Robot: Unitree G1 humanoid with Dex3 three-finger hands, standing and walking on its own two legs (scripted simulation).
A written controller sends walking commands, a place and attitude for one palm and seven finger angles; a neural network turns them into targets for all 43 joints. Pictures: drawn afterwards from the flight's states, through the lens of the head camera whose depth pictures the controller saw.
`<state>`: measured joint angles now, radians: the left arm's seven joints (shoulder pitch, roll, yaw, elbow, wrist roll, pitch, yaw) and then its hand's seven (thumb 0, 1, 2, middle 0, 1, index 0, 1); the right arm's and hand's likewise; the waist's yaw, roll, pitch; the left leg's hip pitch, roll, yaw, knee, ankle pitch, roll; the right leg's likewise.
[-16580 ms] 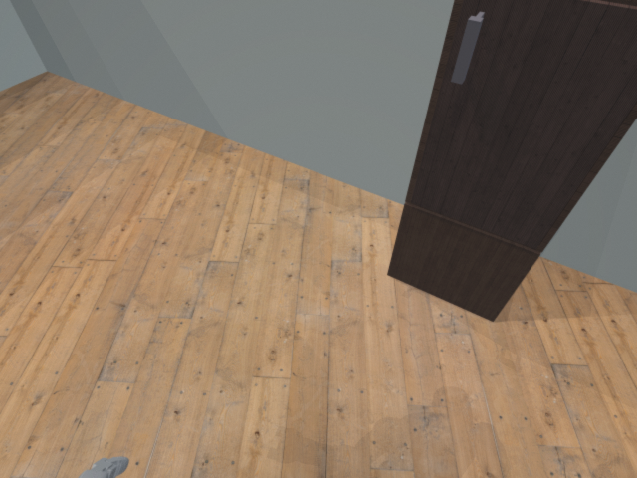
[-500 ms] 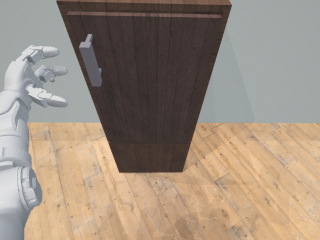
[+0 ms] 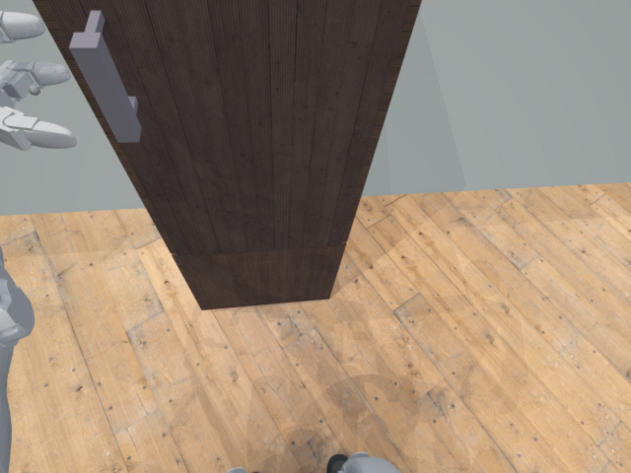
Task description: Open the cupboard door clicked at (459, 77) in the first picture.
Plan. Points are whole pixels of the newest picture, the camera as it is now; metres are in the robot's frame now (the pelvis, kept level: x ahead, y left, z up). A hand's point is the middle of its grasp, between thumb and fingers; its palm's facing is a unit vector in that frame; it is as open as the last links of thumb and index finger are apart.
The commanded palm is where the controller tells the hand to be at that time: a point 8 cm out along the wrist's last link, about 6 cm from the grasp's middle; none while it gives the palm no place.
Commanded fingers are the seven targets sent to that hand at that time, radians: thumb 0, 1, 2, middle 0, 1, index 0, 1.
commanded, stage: move the hooked fingers beside the handle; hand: left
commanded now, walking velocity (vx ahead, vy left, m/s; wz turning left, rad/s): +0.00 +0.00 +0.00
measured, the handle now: (113, 80) +0.54 +0.19 +0.15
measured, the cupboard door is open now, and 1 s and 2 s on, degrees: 0 0 0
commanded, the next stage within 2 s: slide the fingers in behind the handle in 0.94 s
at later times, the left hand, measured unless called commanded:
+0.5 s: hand (22, 115) +0.48 +0.26 +0.16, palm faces +0.00 -1.00 +0.02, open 14.0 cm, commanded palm +0.47 +0.31 +0.16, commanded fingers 0.00 -0.50 0.30 -0.30 -1.20 -0.30 -1.20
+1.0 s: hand (24, 104) +0.49 +0.26 +0.16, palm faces +0.02 -1.00 +0.00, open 14.0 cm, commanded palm +0.47 +0.31 +0.15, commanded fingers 0.00 -0.50 0.30 -0.30 -1.20 -0.30 -1.20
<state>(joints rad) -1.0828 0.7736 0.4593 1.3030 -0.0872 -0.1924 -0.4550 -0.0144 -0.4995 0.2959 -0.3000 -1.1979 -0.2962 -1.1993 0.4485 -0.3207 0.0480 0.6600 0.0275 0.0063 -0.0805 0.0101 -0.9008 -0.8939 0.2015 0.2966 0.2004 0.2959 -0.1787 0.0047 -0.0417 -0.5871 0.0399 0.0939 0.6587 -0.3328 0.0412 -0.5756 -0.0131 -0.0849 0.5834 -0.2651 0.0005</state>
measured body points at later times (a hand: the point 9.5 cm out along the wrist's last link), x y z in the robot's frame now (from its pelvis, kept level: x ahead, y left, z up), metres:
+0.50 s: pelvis +0.01 +0.00 +0.00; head +0.08 +0.02 +0.45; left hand +0.47 +0.31 +0.16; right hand +0.07 -0.27 -0.11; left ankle -0.02 +0.09 -0.72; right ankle +0.00 -0.12 -0.72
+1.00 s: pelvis -0.01 -0.01 +0.00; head +0.09 +0.01 +0.44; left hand +0.48 +0.31 +0.17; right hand -0.03 -0.29 -0.10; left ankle -0.02 +0.09 -0.72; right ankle +0.00 -0.12 -0.72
